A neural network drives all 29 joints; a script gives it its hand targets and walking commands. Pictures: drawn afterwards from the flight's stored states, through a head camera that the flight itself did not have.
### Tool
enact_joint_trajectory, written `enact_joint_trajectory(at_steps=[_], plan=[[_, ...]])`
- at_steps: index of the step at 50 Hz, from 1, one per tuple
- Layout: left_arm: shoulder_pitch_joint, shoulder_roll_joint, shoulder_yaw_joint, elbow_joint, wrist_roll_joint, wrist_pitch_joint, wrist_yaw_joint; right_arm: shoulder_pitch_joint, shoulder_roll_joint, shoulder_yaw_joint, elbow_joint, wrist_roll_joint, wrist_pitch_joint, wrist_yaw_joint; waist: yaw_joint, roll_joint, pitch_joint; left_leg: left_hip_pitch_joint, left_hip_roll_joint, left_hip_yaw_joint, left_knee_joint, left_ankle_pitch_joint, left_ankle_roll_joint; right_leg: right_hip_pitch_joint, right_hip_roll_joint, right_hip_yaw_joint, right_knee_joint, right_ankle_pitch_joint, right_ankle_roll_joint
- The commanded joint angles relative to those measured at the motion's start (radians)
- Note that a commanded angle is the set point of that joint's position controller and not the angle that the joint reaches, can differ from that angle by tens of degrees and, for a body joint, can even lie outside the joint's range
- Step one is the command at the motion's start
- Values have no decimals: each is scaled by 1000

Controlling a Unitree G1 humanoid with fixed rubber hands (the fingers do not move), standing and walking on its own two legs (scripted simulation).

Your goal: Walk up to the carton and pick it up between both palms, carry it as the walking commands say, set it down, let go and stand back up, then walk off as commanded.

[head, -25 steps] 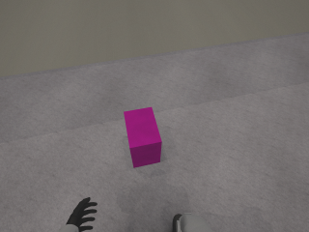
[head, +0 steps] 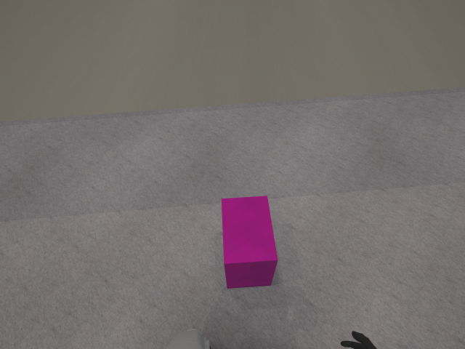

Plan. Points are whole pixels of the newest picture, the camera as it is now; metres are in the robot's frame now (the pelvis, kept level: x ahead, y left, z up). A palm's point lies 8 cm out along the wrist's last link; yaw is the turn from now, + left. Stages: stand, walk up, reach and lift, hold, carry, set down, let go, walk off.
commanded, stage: walk up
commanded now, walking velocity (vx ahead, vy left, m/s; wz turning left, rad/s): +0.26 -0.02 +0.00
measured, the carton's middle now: (246, 243) +0.56 +0.00 -0.63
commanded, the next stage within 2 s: none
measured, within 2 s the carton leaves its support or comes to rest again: neither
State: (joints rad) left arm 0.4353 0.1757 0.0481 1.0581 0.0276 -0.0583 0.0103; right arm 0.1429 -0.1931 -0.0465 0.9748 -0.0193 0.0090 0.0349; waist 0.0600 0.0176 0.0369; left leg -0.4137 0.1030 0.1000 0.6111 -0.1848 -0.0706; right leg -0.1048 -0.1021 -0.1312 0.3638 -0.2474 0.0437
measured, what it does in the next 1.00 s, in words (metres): steps on the spot: left foot, then right foot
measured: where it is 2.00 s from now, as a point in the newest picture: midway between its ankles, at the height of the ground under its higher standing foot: outside the picture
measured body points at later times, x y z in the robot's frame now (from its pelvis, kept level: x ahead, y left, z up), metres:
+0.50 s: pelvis +0.07 -0.02 -0.01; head +0.10 -0.03 +0.44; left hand +0.18 +0.23 -0.15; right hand +0.07 -0.27 -0.16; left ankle +0.08 +0.14 -0.75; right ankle +0.10 -0.12 -0.75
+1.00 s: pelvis +0.07 -0.06 +0.00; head +0.07 -0.07 +0.45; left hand +0.10 +0.16 -0.16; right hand +0.04 -0.29 -0.17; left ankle +0.02 +0.06 -0.75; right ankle +0.10 -0.13 -0.75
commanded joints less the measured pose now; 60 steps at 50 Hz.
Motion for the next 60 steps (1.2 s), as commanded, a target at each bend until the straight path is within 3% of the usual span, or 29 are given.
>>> enact_joint_trajectory(at_steps=[1,2,3,4,5,6,7,8,10,11,12,13,14,16,21,23,24,25,26,27,29,30,32,35,41,43,46,49,60], plan=[[2,140,19,2,-6,8,0,133,-67,-15,8,1,-41,-23,-81,-119,7,276,-42,74,-144,-9,-3,-164,-117,81,-9,-39,-111],[28,94,4,11,-4,12,-1,227,-105,-25,40,-5,-58,-33,-108,17,-35,393,16,10,-188,-29,6,-209,-73,56,157,-54,-85],[25,25,-14,-6,-4,12,-3,313,-189,-39,45,-22,-72,-41,-128,255,-34,428,259,-281,-312,33,43,-331,15,1,418,-259,-33],[47,37,-4,-18,6,35,5,348,-275,-58,44,-15,-60,-45,-155,352,-48,432,410,-511,-404,-46,159,-467,66,59,582,-408,-23],[-9,118,26,-16,19,53,-1,323,-285,-59,34,-6,-49,-56,-141,167,-18,351,454,-579,-420,-56,162,-473,29,144,706,-343,-17],[-58,127,38,-29,15,62,-9,261,-262,-54,27,-3,-48,-64,-111,98,26,277,410,-506,-409,-1,148,-478,14,183,729,-239,-13],[-52,94,32,-21,8,64,-18,196,-203,-42,22,0,-53,-62,-79,106,41,245,335,-378,-399,70,137,-453,-7,180,711,-145,-7],[-44,76,29,-16,5,66,-25,168,-143,-33,23,2,-60,-61,-57,149,37,244,275,-278,-395,108,118,-433,-14,164,691,-77,-7],[-44,56,22,-4,8,75,-28,192,-91,-19,36,-6,-74,-56,-49,207,7,241,218,-163,-375,298,122,-389,3,120,696,-15,-3],[-55,50,17,-3,4,80,-24,202,-82,-14,42,-7,-81,-58,-44,204,-4,249,214,-126,-353,447,138,-377,13,106,691,2,-2],[-76,63,23,-10,-4,87,-14,187,-90,-9,41,-2,-84,-67,-31,196,-1,264,209,-70,-280,829,147,-354,32,104,656,-12,6],[-100,59,17,-23,-24,86,-7,160,-93,-3,39,0,-88,-67,-30,238,-28,281,175,-6,-257,994,155,-304,57,92,557,-25,1],[-140,36,3,-43,-33,80,-6,155,-79,7,49,1,-81,-64,-36,269,-51,297,135,22,-274,938,166,-264,68,78,471,-16,1],[-199,47,-4,-54,-30,86,0,172,-101,7,58,4,-64,-61,-63,259,-63,334,145,18,-266,812,185,-250,78,55,384,-9,1],[-235,111,14,-73,-16,107,1,159,-215,-49,28,-2,-20,-78,-83,166,-21,224,300,-147,-269,432,220,-219,45,74,282,-71,-12],[-230,115,21,-85,-9,111,-11,158,-247,-70,24,2,-1,-95,-66,145,-21,208,332,-202,-250,342,201,-188,38,92,184,-44,-26],[-181,122,26,-71,-7,101,-10,151,-220,-66,21,2,4,-93,-42,121,-43,160,293,-175,-193,259,158,-80,37,91,71,37,-43],[-127,149,36,-50,-1,85,-8,181,-152,-49,22,2,8,-85,-26,28,-75,102,205,-108,-87,91,102,28,-8,114,-20,115,-64],[-133,236,50,-52,10,71,-4,205,-37,-19,-11,2,8,-76,-31,-284,-72,-59,16,30,130,-259,24,59,-229,360,-105,274,-122],[-147,233,39,-56,-7,69,4,160,-33,-10,-24,1,28,-90,-12,-319,-78,-31,-10,-27,277,-434,38,-55,-273,419,-132,297,-204],[-247,125,-2,-67,-12,45,11,182,-40,-8,26,-9,44,-76,-78,-54,-20,58,-4,-136,236,-293,62,-103,-211,336,-138,384,-173],[-277,111,-9,-66,-16,40,15,200,-48,-5,56,-6,49,-67,-97,-85,-19,78,-15,-131,212,-232,68,-86,-158,283,-124,407,-152],[-275,111,-10,-53,-17,36,20,228,-63,-5,105,-4,54,-61,-102,-154,-45,107,-35,-120,198,-195,65,-52,-121,241,-111,430,-132],[-236,113,-6,-43,-18,36,21,183,-70,-4,125,2,60,-68,-88,-148,-38,126,-47,-120,139,-194,56,-44,-123,257,-138,283,-126],[-191,98,-9,-22,-22,50,30,152,-40,15,145,7,46,-79,-67,-122,-11,135,-60,-115,6,-230,67,-43,-133,318,-192,7,-161],[-183,94,-8,-11,-25,54,29,174,-33,19,154,8,34,-82,-73,-103,-17,168,-61,-105,-59,-199,74,-49,-136,322,-194,-9,-167],[-185,86,-5,3,-32,59,26,248,-28,21,179,11,11,-84,-96,-71,-27,271,-35,-94,-259,2,81,-78,-102,292,-176,-39,-130],[-171,49,-6,7,-36,54,24,219,-28,21,177,8,-6,-76,-60,47,9,229,19,-147,-319,16,100,-39,-12,201,-121,57,-91],[-128,26,-14,51,-20,55,24,264,-1,26,167,7,-18,-80,-55,-11,59,188,5,-149,-350,-63,103,-30,-4,211,-96,48,-97]])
